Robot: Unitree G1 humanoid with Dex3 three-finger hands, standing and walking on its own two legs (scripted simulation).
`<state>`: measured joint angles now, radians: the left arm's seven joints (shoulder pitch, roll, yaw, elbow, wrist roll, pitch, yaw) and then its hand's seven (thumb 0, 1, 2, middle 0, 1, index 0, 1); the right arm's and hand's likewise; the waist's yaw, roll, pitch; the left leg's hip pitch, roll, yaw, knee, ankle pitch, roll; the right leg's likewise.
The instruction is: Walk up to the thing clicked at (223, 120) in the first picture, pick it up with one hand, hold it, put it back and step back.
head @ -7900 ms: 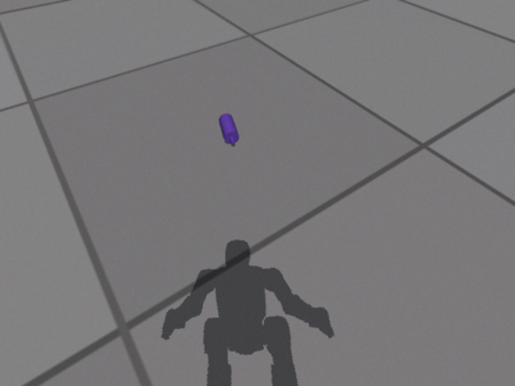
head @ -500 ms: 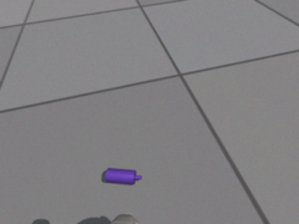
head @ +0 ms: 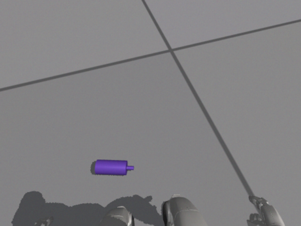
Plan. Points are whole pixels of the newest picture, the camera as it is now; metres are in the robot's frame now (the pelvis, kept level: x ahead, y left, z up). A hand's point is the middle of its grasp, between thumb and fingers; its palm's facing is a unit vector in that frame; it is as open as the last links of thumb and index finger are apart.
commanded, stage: walk up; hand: left
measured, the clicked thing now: (115, 167) +0.41 +0.22 -0.71
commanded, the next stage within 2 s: none
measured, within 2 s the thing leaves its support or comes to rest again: neither
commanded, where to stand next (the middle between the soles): +0.01 -0.01 m, yaw -1 degrees
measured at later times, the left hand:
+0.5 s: hand out of the picture +0.03 +0.23 -0.14, palm faces +0.02 -0.95 -0.30, open 7.4 cm
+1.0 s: hand out of the picture -0.03 +0.31 -0.12, palm faces -0.01 -0.87 -0.49, open 7.4 cm
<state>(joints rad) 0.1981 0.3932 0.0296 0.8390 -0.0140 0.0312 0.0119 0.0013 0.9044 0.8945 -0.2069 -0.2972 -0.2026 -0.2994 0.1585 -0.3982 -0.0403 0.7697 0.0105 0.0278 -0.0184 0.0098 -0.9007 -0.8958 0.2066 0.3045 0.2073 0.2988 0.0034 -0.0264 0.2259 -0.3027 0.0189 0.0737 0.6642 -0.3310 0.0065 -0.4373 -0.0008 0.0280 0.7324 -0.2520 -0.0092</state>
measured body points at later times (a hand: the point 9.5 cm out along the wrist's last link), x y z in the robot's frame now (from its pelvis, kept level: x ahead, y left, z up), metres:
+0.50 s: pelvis -0.06 -0.02 +0.01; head -0.06 +0.00 +0.46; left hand +0.03 +0.28 -0.12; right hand -0.02 -0.35 -0.10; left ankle -0.09 +0.08 -0.72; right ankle +0.01 -0.14 -0.68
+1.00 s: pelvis -0.03 +0.01 +0.00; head +0.00 -0.01 +0.45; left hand -0.03 +0.35 -0.09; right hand +0.09 -0.30 -0.12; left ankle +0.09 +0.16 -0.70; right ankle -0.06 -0.15 -0.72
